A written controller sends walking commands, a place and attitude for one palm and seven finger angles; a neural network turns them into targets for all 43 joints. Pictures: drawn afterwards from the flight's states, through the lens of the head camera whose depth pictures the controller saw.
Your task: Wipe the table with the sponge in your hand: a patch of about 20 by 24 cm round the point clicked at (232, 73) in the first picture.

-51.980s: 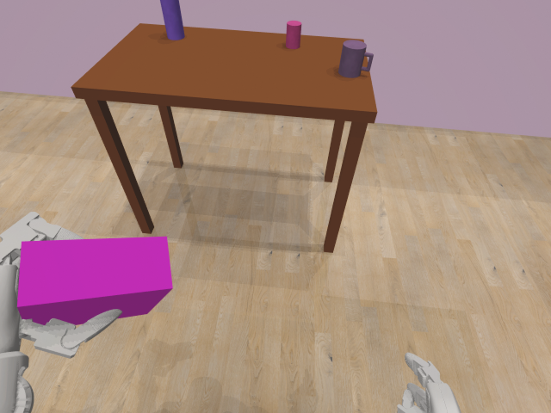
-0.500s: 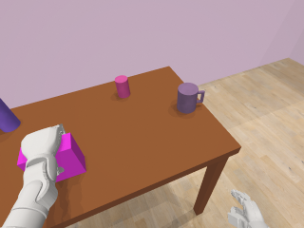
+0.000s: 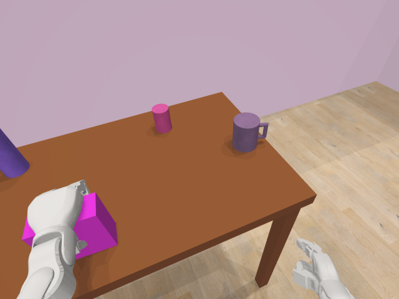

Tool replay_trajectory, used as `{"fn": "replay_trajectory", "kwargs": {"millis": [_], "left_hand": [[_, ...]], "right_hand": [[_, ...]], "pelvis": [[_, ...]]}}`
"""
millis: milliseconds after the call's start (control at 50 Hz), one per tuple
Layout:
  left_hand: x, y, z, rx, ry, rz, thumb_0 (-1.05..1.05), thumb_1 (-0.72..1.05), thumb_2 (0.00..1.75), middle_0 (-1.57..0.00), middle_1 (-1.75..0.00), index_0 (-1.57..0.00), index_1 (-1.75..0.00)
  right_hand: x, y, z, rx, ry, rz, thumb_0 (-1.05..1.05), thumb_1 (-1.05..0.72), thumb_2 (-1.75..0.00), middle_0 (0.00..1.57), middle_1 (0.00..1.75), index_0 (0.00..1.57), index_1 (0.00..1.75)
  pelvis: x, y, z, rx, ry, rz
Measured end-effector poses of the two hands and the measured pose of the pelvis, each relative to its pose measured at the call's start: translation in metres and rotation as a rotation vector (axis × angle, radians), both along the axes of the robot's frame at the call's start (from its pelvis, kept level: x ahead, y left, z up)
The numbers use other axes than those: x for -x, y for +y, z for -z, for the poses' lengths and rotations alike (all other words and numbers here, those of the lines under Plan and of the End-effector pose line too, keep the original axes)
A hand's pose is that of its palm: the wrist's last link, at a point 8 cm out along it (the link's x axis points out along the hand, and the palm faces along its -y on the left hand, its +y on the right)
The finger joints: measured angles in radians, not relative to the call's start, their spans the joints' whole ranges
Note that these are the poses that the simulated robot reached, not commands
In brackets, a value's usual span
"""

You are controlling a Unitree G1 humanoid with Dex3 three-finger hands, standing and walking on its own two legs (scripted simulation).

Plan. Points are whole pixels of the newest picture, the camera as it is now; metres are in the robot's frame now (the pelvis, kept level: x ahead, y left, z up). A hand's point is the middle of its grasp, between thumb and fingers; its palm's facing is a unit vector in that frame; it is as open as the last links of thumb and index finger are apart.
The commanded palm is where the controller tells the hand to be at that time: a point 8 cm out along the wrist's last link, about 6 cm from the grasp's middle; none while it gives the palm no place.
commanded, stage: wipe back along the first lane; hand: left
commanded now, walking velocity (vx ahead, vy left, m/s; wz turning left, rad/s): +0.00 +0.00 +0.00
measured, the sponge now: (80, 235) +0.23 +0.30 +0.00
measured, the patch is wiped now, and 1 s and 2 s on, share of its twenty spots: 1.00 1.00 1.00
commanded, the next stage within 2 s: lift the sponge slowly off the table in 0.08 s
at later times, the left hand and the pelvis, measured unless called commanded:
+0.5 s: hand (68, 230) +0.21 +0.29 +0.06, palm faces +0.02 -0.12 -0.99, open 10.0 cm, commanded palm +0.18 +0.28 +0.12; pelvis -0.01 +0.00 +0.00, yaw +0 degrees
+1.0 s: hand (69, 225) +0.21 +0.28 +0.08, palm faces +0.05 -0.14 -0.99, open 10.0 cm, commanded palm +0.18 +0.28 +0.15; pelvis -0.01 -0.01 +0.00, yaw +0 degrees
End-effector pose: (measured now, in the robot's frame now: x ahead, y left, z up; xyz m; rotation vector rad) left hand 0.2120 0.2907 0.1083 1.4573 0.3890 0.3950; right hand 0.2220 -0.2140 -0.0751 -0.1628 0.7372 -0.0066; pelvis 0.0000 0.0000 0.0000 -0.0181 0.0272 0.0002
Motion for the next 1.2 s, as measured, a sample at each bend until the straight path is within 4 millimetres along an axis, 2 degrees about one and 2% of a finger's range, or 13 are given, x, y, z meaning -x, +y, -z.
{"fn": "replay_trajectory", "kwargs": {"millis": [260,440,660,880,1080,1200], "left_hand": [[0.022,-0.005,-0.002,0.03,-0.017,-0.015,0.0,-0.49,1.07,-0.67,-1.42,-0.71,-1.4],[0.021,-0.005,-0.003,0.043,0.0,-0.018,-0.01,-0.49,1.07,-0.68,-1.4,-0.72,-1.38],[0.021,-0.003,-0.007,0.059,0.014,-0.009,-0.01,-0.5,1.07,-0.7,-1.39,-0.74,-1.36],[0.025,-0.011,-0.011,0.076,0.009,0.01,-0.01,-0.51,1.07,-0.71,-1.37,-0.75,-1.34],[0.023,-0.014,-0.032,0.058,-0.042,0.005,-0.01,-0.52,1.07,-0.72,-1.36,-0.76,-1.34],[0.027,-0.013,-0.038,0.06,-0.03,-0.019,-0.01,-0.52,1.07,-0.72,-1.36,-0.76,-1.34]], "right_hand": [[-0.005,0.009,-0.005,-0.01,-0.024,-0.022,0.02,-0.9,-0.9,0.2,0.3,0.2,0.3],[-0.008,0.014,-0.01,-0.002,-0.043,-0.045,0.02,-0.9,-0.9,0.2,0.3,0.2,0.3],[-0.008,0.01,-0.01,0.017,-0.044,-0.05,0.02,-0.9,-0.9,0.2,0.3,0.2,0.3],[-0.01,0.01,-0.011,0.021,-0.05,-0.062,0.02,-0.9,-0.9,0.2,0.3,0.2,0.3],[-0.018,0.016,-0.018,-0.004,-0.081,-0.085,0.02,-0.9,-0.9,0.2,0.3,0.2,0.3],[-0.021,0.015,-0.022,-0.004,-0.099,-0.095,0.02,-0.9,-0.9,0.2,0.3,0.2,0.3]], "pelvis": [[0.003,0.001,0.0,-0.001,-0.023,0.004],[0.006,-0.001,-0.001,-0.003,-0.037,-0.001],[0.005,-0.003,-0.002,-0.003,-0.05,-0.001],[0.005,-0.005,-0.003,-0.004,-0.065,-0.004],[0.007,-0.009,-0.004,-0.007,-0.079,-0.002],[0.01,-0.011,-0.004,-0.01,-0.087,-0.007]]}}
